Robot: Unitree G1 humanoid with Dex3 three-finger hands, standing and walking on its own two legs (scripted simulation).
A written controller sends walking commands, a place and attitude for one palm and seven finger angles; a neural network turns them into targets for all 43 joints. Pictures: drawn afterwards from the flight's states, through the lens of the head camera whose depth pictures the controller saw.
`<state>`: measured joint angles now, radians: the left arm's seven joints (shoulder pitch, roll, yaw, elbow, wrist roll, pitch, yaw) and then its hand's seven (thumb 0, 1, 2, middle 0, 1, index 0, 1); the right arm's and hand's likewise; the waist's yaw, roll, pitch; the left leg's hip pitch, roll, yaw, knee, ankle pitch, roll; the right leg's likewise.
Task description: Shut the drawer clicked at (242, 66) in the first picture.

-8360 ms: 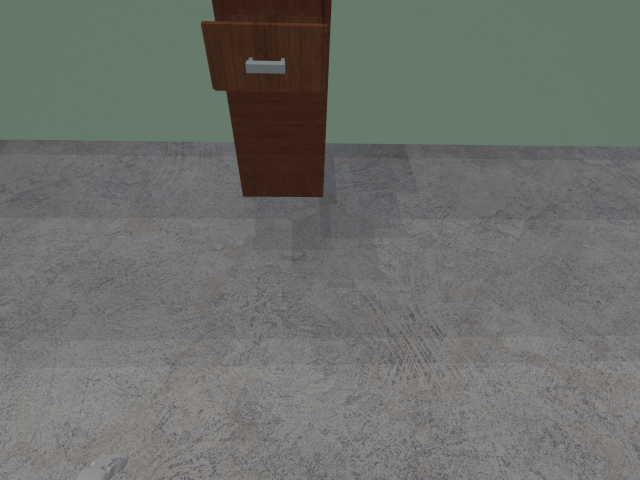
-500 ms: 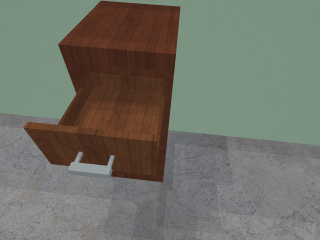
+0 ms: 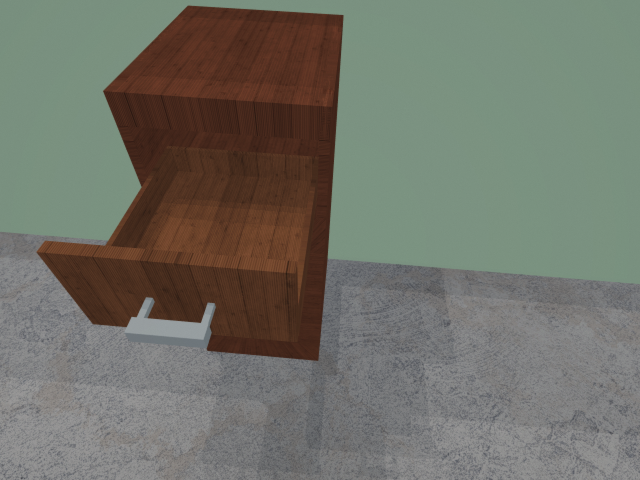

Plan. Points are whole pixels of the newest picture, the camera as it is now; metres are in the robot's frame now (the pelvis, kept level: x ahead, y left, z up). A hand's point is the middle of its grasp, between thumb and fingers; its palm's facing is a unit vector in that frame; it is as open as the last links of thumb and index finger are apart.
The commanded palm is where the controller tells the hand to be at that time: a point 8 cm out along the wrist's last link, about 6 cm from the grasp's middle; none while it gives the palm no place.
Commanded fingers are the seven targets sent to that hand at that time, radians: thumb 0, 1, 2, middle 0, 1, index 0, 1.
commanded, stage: come to a stop and stand still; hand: left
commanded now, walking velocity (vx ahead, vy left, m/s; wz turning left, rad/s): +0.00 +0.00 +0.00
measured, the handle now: (174, 319) +0.32 +0.22 +0.00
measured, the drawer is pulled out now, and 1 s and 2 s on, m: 0.29 0.29 0.29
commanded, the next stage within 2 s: look again from close up in 0.10 s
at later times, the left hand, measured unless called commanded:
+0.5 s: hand out of the picture +0.03 +0.19 -0.18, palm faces +0.03 -0.98 -0.20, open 7.4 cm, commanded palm none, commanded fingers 0.00 0.90 0.90 -0.20 -0.30 -0.20 -0.30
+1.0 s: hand (159, 402) +0.21 +0.21 -0.02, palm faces +0.20 -0.97 -0.11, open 7.1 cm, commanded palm +0.12 +0.25 -0.05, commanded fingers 0.00 0.90 0.90 -0.44 -0.56 -0.44 -0.56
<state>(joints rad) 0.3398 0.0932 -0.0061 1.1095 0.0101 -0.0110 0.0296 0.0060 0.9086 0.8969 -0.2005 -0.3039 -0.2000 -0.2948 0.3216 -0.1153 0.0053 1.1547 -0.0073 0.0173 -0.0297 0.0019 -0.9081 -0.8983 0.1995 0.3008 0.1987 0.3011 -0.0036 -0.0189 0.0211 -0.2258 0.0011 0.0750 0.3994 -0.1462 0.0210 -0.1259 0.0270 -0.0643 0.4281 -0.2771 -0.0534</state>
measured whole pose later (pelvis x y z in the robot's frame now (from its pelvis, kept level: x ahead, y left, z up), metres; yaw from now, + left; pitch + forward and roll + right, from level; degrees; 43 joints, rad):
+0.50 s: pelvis +0.03 +0.02 -0.01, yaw +0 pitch -1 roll +0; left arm 0.33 0.13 -0.01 1.07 0.01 -0.03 0.05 0.01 0.91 0.90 -0.20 -0.30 -0.20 -0.29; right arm 0.32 -0.15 0.01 1.09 -0.01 -0.01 -0.03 0.02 -0.92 -0.90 0.20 0.30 0.20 0.30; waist -0.01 0.02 0.00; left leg -0.26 -0.01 0.08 0.54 -0.26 0.05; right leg -0.14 0.01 -0.05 0.51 -0.36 -0.02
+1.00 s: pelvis +0.02 +0.04 -0.02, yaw +2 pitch +2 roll +1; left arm 0.44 0.16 0.04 0.06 -0.14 -0.09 0.06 0.02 0.94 0.90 -0.27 -0.38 -0.24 -0.36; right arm 0.27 -0.24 -0.01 0.75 0.02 -0.26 -0.03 0.01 -0.91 -0.90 0.20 0.30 0.20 0.30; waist -0.05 0.02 -0.06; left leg -0.38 -0.08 0.07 0.62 -0.27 0.08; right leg -0.35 -0.02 -0.05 0.68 -0.36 -0.02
